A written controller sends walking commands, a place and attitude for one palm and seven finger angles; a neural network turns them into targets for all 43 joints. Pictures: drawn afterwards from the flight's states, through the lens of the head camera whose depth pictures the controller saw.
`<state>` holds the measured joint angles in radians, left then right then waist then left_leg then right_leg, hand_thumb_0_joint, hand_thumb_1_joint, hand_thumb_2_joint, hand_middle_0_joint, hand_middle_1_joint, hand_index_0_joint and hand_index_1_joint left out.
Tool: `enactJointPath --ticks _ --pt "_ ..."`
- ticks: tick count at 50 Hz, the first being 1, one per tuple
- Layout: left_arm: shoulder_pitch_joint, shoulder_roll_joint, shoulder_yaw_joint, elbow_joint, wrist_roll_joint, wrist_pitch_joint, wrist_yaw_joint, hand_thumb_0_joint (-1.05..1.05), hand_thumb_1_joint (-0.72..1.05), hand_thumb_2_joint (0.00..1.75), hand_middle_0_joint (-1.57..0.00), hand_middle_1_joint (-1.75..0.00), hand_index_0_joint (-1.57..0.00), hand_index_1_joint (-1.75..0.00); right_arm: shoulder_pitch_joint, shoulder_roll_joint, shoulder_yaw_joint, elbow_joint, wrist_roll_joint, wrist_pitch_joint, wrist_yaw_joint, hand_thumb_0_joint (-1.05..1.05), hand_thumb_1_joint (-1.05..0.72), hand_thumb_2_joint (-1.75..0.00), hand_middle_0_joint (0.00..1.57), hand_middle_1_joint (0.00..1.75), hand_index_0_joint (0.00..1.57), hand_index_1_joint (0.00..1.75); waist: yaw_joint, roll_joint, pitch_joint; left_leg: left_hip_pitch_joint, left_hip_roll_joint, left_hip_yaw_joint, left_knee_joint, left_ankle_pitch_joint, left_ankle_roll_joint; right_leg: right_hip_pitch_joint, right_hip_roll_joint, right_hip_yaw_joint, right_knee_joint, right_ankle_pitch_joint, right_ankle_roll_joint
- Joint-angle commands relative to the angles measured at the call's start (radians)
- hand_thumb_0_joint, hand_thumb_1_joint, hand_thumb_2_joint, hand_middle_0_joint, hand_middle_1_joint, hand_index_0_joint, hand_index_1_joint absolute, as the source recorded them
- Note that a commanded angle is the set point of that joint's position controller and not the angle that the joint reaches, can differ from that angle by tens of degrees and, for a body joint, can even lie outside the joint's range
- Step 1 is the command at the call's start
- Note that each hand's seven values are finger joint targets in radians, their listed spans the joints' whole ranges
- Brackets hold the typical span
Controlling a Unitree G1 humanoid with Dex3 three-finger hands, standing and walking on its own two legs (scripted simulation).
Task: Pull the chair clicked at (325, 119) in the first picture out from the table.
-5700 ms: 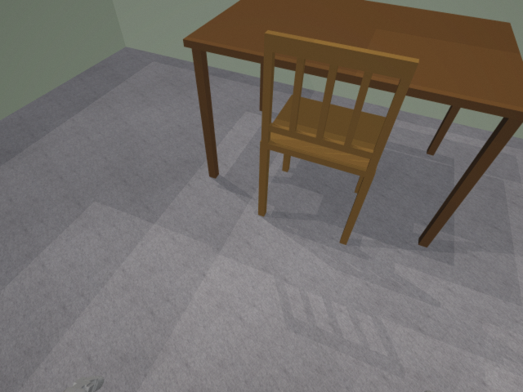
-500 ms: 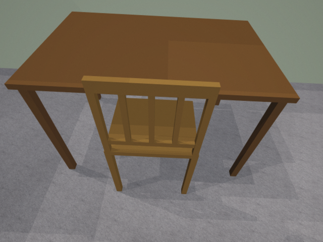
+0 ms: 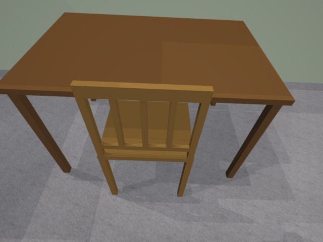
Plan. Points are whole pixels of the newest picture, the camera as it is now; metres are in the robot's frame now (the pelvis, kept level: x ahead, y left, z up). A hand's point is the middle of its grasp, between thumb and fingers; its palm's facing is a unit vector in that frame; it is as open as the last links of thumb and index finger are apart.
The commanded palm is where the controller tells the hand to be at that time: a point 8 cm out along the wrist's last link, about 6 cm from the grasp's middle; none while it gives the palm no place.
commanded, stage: look again from close up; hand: left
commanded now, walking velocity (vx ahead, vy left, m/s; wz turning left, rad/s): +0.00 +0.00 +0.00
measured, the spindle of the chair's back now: (144, 124) +0.54 +0.09 -0.09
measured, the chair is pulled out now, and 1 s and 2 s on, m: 0.00 0.00 0.00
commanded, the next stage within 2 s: shuffle to correct the standing spot in 0.82 s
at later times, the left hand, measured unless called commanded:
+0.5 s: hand out of the picture +0.01 +0.15 -0.18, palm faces +0.02 -0.99 -0.15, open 7.4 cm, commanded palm none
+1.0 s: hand out of the picture +0.00 +0.15 -0.18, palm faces +0.03 -0.99 -0.15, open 7.4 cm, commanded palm none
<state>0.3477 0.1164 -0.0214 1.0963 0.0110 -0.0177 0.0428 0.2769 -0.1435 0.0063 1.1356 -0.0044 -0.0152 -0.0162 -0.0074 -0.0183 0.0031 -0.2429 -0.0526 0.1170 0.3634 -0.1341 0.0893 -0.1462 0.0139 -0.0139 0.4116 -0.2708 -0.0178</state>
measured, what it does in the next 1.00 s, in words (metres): stands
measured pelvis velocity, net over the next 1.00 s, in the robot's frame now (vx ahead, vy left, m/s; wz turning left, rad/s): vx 0.04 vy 0.00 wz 0.00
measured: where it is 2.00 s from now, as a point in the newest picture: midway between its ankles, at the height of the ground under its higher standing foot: outside the picture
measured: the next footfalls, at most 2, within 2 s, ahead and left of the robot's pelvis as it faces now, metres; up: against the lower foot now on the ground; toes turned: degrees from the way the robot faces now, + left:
right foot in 1.38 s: +0.14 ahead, -0.16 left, +0.00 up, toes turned -2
left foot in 1.64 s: +0.15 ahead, +0.01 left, +0.00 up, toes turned +1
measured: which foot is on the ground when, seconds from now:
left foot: down 0.00-1.00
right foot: down 0.00-1.00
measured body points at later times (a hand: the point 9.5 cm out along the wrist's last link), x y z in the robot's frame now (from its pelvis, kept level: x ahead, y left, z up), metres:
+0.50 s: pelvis +0.03 +0.00 +0.00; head +0.03 +0.01 +0.45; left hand +0.01 +0.20 -0.16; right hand +0.02 -0.22 -0.16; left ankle +0.04 +0.06 -0.74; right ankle -0.03 -0.11 -0.74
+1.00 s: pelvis +0.04 +0.00 +0.00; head +0.05 +0.01 +0.45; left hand +0.00 +0.20 -0.17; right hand +0.03 -0.22 -0.16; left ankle +0.04 +0.06 -0.74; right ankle -0.03 -0.11 -0.74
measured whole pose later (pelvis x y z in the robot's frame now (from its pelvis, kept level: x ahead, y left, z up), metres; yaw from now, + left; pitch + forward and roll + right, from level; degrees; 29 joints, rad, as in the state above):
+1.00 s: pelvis +0.04 +0.00 +0.00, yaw +0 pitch +0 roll +1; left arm 0.36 0.12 -0.02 1.12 0.01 -0.01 0.05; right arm 0.28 -0.13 0.02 1.16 0.00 -0.03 -0.03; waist 0.00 -0.03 0.01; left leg -0.17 -0.06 0.12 0.36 -0.19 0.08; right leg -0.06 0.01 -0.01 0.38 -0.31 -0.02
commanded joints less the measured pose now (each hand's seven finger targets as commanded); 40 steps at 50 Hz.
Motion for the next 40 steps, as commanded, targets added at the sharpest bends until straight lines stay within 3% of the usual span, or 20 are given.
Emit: enactJointPath --ticks 1,6,14,27,30,37,40 --pt "0.079 0.09 0.014 -0.016 0.002 -0.017 0.004 0.0 0.9 0.9 -0.2 -0.3 -0.2 -0.3 0.046 -0.094 -0.007 -0.025 0.0 -0.022 -0.011 0.0 -0.9 -0.9 0.2 0.3 0.2 0.3 0.002 -0.003 0.042 0.095 0.164 -0.193 -0.072 0.001 -0.039 -0.109 -0.121 0.114 -0.089 0.099 -0.037" --pt "0.074 0.092 0.012 -0.013 0.001 -0.014 0.004 0.0 0.9 0.9 -0.2 -0.3 -0.2 -0.3 0.045 -0.092 -0.005 -0.019 0.0 -0.02 -0.012 0.0 -0.9 -0.9 0.2 0.3 0.2 0.3 0.004 0.009 0.073 0.087 0.163 -0.191 -0.077 -0.008 -0.04 -0.11 -0.121 0.114 -0.097 0.088 -0.035" --pt "0.078 0.094 0.012 -0.012 -0.001 -0.015 0.005 0.0 0.9 0.9 -0.2 -0.3 -0.2 -0.3 0.05 -0.095 -0.002 -0.013 0.0 -0.024 -0.015 0.0 -0.9 -0.9 0.2 0.3 0.2 0.3 0.006 0.01 0.035 0.13 0.167 -0.186 -0.063 0.062 -0.037 -0.083 -0.122 0.11 -0.096 0.125 -0.031" --pt "0.084 0.092 0.014 -0.004 0.0 -0.012 0.008 0.0 0.9 0.9 -0.2 -0.3 -0.2 -0.3 0.055 -0.095 0.002 -0.007 0.001 -0.027 -0.021 0.0 -0.9 -0.9 0.2 0.3 0.2 0.3 0.007 -0.002 0.043 0.155 0.169 -0.184 -0.056 0.14 -0.033 -0.063 -0.122 0.102 -0.096 0.15 -0.025" --pt "0.086 0.093 0.013 -0.002 0.001 -0.01 0.007 0.0 0.9 0.9 -0.2 -0.3 -0.2 -0.3 0.05 -0.093 0.003 -0.005 0.003 -0.025 -0.022 0.0 -0.9 -0.9 0.2 0.3 0.2 0.3 0.01 0.004 0.079 0.138 0.167 -0.184 -0.066 0.098 -0.032 -0.076 -0.12 0.1 -0.107 0.119 -0.025" --pt "0.095 0.091 0.013 0.004 0.0 -0.011 0.007 0.0 0.9 0.9 -0.2 -0.3 -0.2 -0.3 0.057 -0.094 0.003 -0.004 0.001 -0.027 -0.023 0.0 -0.9 -0.9 0.2 0.3 0.2 0.3 0.008 0.018 0.049 0.164 0.165 -0.187 -0.064 0.124 -0.032 -0.061 -0.124 0.096 -0.101 0.133 -0.026" --pt "0.097 0.09 0.013 0.006 0.001 -0.011 0.007 0.0 0.9 0.9 -0.2 -0.3 -0.2 -0.3 0.057 -0.092 0.004 -0.002 0.003 -0.027 -0.023 0.0 -0.9 -0.9 0.2 0.3 0.2 0.3 0.01 -0.008 0.063 0.157 0.167 -0.184 -0.062 0.132 -0.029 -0.061 -0.124 0.094 -0.109 0.139 -0.023"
